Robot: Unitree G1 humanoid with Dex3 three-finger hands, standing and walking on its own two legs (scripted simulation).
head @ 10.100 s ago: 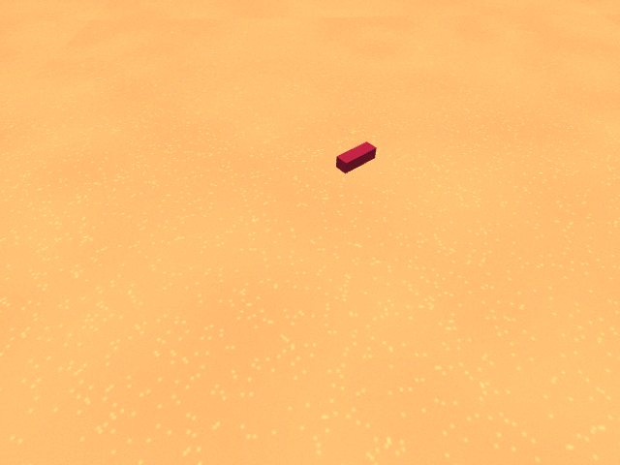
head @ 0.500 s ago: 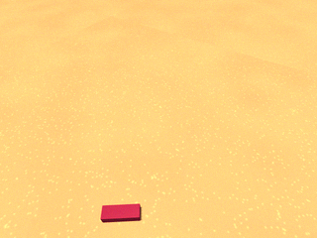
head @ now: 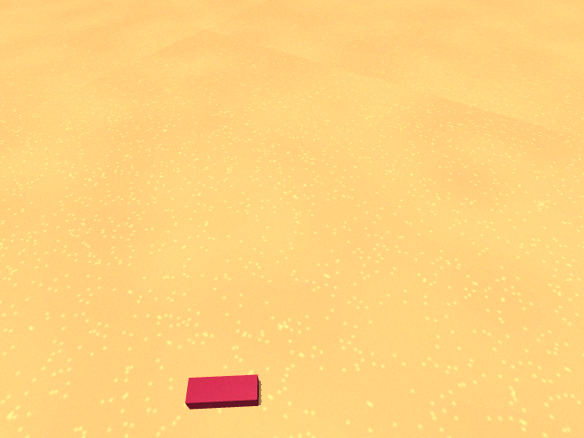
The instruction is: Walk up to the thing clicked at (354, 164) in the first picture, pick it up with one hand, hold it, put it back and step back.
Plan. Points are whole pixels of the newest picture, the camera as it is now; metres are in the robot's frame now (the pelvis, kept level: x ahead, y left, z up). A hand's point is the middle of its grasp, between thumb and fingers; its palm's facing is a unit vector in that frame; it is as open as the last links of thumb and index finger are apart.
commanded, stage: stand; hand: left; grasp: from above
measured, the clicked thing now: (223, 391) +0.42 +0.23 -0.75
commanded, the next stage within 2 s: rise first in 0.16 s
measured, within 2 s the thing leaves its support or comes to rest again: neither
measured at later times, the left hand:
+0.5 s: hand out of the picture +0.14 +0.26 -0.17, palm faces -0.02 -0.94 -0.35, open 9.1 cm
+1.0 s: hand out of the picture +0.11 +0.27 -0.24, palm faces -0.19 -0.86 -0.48, open 14.1 cm
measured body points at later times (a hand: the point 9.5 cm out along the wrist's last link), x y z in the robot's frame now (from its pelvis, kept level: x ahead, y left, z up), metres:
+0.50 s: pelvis -0.02 +0.00 -0.02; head +0.04 +0.01 +0.43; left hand +0.14 +0.30 -0.14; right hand +0.09 -0.26 -0.14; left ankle -0.02 +0.14 -0.75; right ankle +0.00 -0.12 -0.75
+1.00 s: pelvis -0.02 +0.02 -0.10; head +0.08 +0.04 +0.34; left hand +0.12 +0.31 -0.21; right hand +0.16 -0.23 -0.19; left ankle -0.02 +0.14 -0.75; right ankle +0.00 -0.12 -0.75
